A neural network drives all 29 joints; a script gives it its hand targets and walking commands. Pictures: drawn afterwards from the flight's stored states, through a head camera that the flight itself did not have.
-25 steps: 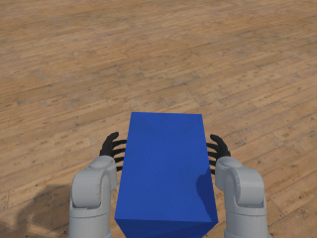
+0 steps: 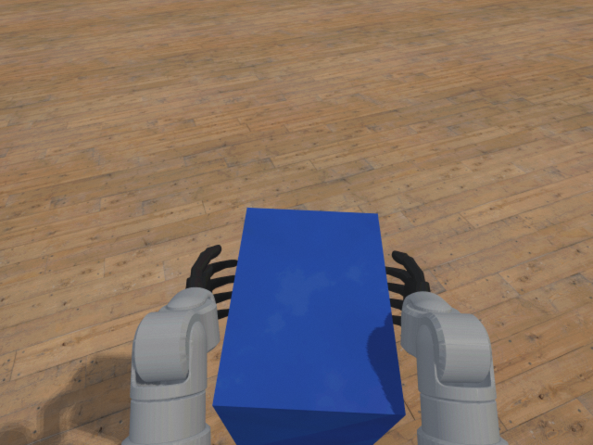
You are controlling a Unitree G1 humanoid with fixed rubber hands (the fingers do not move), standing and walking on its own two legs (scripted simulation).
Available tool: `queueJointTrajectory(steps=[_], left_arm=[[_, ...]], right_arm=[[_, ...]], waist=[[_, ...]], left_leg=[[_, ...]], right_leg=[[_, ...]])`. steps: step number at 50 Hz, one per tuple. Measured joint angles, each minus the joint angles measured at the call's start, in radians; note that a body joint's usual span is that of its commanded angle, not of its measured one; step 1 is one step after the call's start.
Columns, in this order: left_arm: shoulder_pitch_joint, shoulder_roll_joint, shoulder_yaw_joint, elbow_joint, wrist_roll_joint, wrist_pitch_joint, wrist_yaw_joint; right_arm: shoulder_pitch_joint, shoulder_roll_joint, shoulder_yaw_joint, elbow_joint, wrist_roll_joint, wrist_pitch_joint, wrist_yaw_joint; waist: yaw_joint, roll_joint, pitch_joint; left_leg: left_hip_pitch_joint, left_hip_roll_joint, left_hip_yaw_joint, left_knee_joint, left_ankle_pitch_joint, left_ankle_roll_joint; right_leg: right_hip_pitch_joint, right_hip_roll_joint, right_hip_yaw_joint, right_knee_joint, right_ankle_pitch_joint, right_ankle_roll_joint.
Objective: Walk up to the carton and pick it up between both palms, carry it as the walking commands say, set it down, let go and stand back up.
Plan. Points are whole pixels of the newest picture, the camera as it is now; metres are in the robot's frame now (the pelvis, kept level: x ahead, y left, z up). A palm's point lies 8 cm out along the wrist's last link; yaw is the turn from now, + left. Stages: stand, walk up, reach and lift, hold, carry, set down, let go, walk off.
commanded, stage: carry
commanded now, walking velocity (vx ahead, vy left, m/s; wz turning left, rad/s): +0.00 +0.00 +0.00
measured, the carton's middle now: (306, 336) +0.28 +0.00 +0.04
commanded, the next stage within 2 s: none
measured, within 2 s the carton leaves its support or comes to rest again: neither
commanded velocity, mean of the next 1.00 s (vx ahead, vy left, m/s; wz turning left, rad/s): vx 0.44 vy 0.00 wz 0.00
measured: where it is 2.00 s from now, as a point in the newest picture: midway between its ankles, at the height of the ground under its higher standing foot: (328, 331)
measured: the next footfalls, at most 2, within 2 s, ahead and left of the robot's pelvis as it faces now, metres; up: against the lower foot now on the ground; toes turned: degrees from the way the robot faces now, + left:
left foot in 0.36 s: +0.00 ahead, +0.11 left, +0.00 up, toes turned +5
right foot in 0.62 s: +0.07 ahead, -0.14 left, +0.00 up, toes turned -11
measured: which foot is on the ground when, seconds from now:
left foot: down 0.00-0.22, up 0.24-0.34, down 0.36-0.64, up 0.66-0.78, down 0.80-1.00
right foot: down 0.00-0.38, up 0.40-0.60, down 0.62-0.84, up 0.86-1.00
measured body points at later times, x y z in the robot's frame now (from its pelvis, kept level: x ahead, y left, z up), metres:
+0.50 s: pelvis -0.03 -0.01 +0.03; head -0.05 +0.00 +0.48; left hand +0.25 +0.14 +0.11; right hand +0.26 -0.13 +0.12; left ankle -0.04 +0.11 -0.72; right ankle +0.00 -0.12 -0.69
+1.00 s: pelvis +0.13 -0.03 +0.02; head +0.15 -0.03 +0.47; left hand +0.44 +0.09 +0.09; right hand +0.42 -0.18 +0.08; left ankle +0.06 +0.07 -0.72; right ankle +0.11 -0.13 -0.70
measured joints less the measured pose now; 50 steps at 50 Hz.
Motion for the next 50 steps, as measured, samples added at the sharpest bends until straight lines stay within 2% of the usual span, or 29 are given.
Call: queueJointTrajectory(steps=[4, 7, 10, 13, 15, 17, 19, 21, 25, 30, 31, 33, 35, 37, 39, 42, 44, 46, 48, 50], left_arm=[[0.018, 0.005, -0.009, 0.049, 0.011, 0.005, -0.009], [0.029, 0.008, -0.020, 0.047, 0.012, 0.008, -0.010], [0.034, 0.009, -0.025, 0.026, 0.018, 0.008, -0.010], [0.039, 0.010, -0.034, 0.014, 0.025, 0.011, -0.010], [0.041, 0.011, -0.042, 0.019, 0.028, 0.015, -0.010], [0.049, 0.012, -0.041, 0.016, 0.027, 0.022, -0.009], [0.060, 0.016, -0.020, -0.003, 0.025, 0.032, -0.009], [0.078, 0.019, -0.003, -0.031, 0.020, 0.040, -0.009], [0.082, 0.021, -0.002, -0.047, 0.018, 0.045, -0.008], [0.070, 0.018, 0.011, -0.048, 0.005, 0.045, -0.008], [0.065, 0.017, 0.014, -0.044, 0.003, 0.045, -0.008], [0.048, 0.013, 0.003, -0.013, 0.001, 0.034, -0.008], [0.030, 0.008, -0.027, 0.034, 0.000, 0.024, 0.000], [0.027, 0.008, -0.049, 0.064, 0.005, 0.020, 0.003], [0.039, 0.010, -0.057, 0.064, 0.008, 0.027, 0.003], [0.055, 0.015, -0.048, 0.020, 0.012, 0.044, 0.004], [0.074, 0.019, -0.032, -0.019, 0.009, 0.047, 0.004], [0.082, 0.021, -0.022, -0.048, 0.005, 0.047, 0.006], [0.076, 0.019, -0.016, -0.060, 0.003, 0.047, 0.007], [0.060, 0.016, -0.011, -0.066, -0.001, 0.041, 0.008]], right_arm=[[0.003, -0.001, -0.006, 0.045, 0.003, 0.019, -0.004], [-0.001, -0.006, -0.007, 0.048, 0.011, 0.032, -0.009], [-0.009, -0.013, -0.001, 0.043, 0.023, 0.030, -0.012], [-0.008, -0.019, 0.001, 0.041, 0.035, 0.027, -0.013], [-0.002, -0.023, 0.000, 0.042, 0.039, 0.030, -0.013], [0.002, -0.020, 0.004, 0.046, 0.038, 0.033, -0.012], [-0.002, 0.000, 0.010, 0.064, 0.030, 0.025, -0.012], [-0.008, 0.004, 0.032, 0.076, 0.025, 0.020, -0.012], [-0.004, 0.002, 0.044, 0.070, 0.024, 0.018, -0.008], [-0.012, 0.004, 0.050, 0.053, 0.003, 0.033, -0.004], [-0.015, 0.005, 0.048, 0.051, -0.002, 0.036, -0.003], [-0.013, 0.004, 0.027, 0.041, -0.012, 0.042, 0.001], [0.009, -0.003, -0.007, 0.027, -0.009, 0.043, 0.006], [0.027, -0.007, -0.024, 0.026, -0.002, 0.044, 0.008], [0.034, -0.009, -0.022, 0.032, 0.004, 0.047, 0.008], [0.028, -0.006, -0.004, 0.036, 0.016, 0.045, 0.004], [0.022, -0.005, 0.020, 0.041, 0.030, 0.033, -0.006], [0.014, -0.003, 0.030, 0.041, 0.038, 0.025, -0.012], [0.010, -0.002, 0.033, 0.032, 0.039, 0.020, -0.014], [0.011, -0.002, 0.033, 0.009, 0.035, 0.016, -0.014]], waist=[[-0.013, -0.026, 0.001], [-0.036, -0.032, 0.016], [-0.044, -0.044, 0.033], [-0.052, -0.052, 0.042], [-0.055, -0.053, 0.033], [-0.048, -0.057, 0.014], [-0.034, -0.082, 0.002], [-0.020, -0.082, -0.009], [0.015, -0.069, -0.035], [0.038, -0.061, -0.058], [0.039, -0.060, -0.061], [0.030, -0.033, -0.062], [0.018, -0.012, -0.068], [0.010, -0.009, -0.064], [0.000, -0.012, -0.053], [-0.012, -0.041, -0.023], [-0.014, -0.066, -0.020], [-0.014, -0.061, -0.014], [-0.014, -0.045, -0.006], [-0.016, -0.026, 0.007]], left_leg=[[0.018, -0.013, -0.001, -0.045, 0.052, 0.004], [0.009, -0.010, -0.005, -0.047, 0.062, 0.006], [-0.007, -0.020, -0.019, -0.033, 0.037, 0.015], [-0.022, -0.041, -0.022, 0.000, -0.067, 0.047], [-0.032, -0.060, 0.003, 0.025, -0.100, 0.067], [-0.002, -0.086, 0.043, -0.032, -0.079, 0.087], [0.046, -0.108, 0.059, -0.146, 0.046, 0.106], [0.079, -0.100, 0.071, -0.216, 0.144, 0.098], [0.126, -0.090, 0.080, -0.302, 0.172, 0.078], [0.154, -0.080, 0.095, -0.295, 0.135, 0.065], [0.151, -0.077, 0.098, -0.267, 0.112, 0.061], [0.118, -0.050, 0.082, -0.156, 0.041, 0.066], [0.044, -0.043, 0.052, -0.001, -0.044, 0.072], [-0.015, -0.056, 0.047, 0.067, -0.094, 0.074], [-0.034, -0.067, 0.068, -0.004, -0.082, 0.077], [0.012, -0.085, 0.107, -0.125, 0.132, 0.099], [0.042, -0.101, 0.137, -0.135, 0.090, 0.105], [0.070, -0.099, 0.154, -0.155, 0.052, 0.105], [0.101, -0.092, 0.161, -0.187, 0.040, 0.098], [0.127, -0.082, 0.156, -0.201, 0.023, 0.088]], right_leg=[[-0.014, 0.004, 0.016, 0.010, 0.011, -0.017], [-0.024, 0.007, 0.012, 0.012, 0.024, -0.026], [-0.039, 0.011, 0.017, 0.011, 0.042, -0.032], [-0.027, 0.009, 0.010, -0.030, 0.072, -0.035], [-0.012, 0.006, -0.006, -0.085, 0.101, -0.033], [0.001, 0.007, -0.011, -0.140, 0.132, -0.025], [0.004, 0.002, 0.003, -0.154, 0.110, -0.007], [-0.018, -0.001, -0.015, -0.079, 0.031, 0.017], [-0.050, -0.029, -0.027, 0.014, 0.034, 0.028], [0.015, -0.056, -0.050, -0.143, 0.010, 0.037], [0.041, -0.056, -0.059, -0.196, 0.019, 0.032], [0.066, -0.039, -0.082, -0.223, 0.145, 0.016], [0.072, -0.030, -0.113, -0.199, 0.128, 0.007], [0.090, -0.027, -0.123, -0.203, 0.093, 0.004], [0.110, -0.026, -0.119, -0.218, 0.079, 0.009], [0.121, -0.044, -0.094, -0.164, 0.024, 0.025], [0.078, -0.066, -0.074, -0.038, -0.062, 0.030], [0.028, -0.055, -0.051, 0.061, -0.125, 0.025], [-0.009, -0.040, -0.049, 0.072, -0.142, 0.022], [-0.019, -0.024, -0.062, -0.006, -0.101, 0.018]])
